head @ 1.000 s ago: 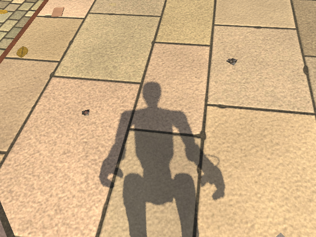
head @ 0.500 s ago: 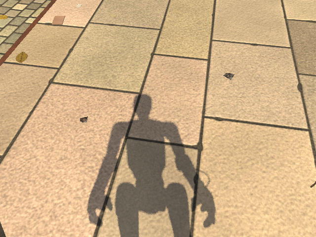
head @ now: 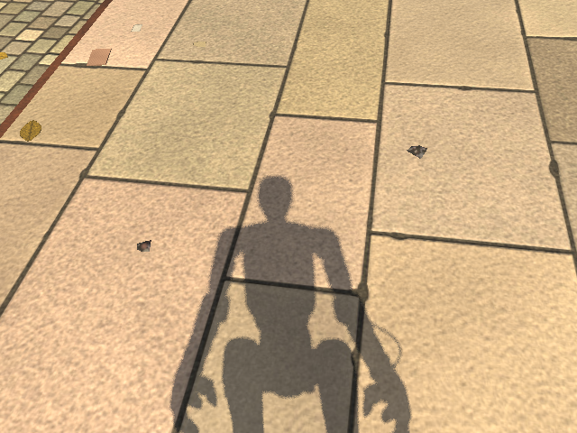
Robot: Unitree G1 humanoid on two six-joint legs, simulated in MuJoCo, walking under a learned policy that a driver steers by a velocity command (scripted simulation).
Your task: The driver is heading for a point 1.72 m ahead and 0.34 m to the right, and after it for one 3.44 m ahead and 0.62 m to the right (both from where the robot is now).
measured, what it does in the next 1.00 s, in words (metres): walks ahead: left foot, then right foot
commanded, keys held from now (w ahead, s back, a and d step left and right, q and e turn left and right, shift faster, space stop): w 0.06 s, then no key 0.02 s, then s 0.40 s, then no key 0.38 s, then w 0.14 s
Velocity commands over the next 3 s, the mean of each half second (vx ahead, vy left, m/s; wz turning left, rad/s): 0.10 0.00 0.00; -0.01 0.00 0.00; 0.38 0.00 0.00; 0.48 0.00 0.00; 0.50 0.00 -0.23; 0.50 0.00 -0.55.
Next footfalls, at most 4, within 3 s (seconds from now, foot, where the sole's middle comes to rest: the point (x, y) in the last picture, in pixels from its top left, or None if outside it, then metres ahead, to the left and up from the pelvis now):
0.30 left None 0.29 0.05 -0.78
0.74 right None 0.14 -0.12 -0.78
1.22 left None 0.16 0.08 -0.78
1.66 right None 0.52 -0.09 -0.78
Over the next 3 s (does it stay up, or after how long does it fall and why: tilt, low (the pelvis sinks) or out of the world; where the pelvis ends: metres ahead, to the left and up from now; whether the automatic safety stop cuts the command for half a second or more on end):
stays up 1.05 -0.10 0.00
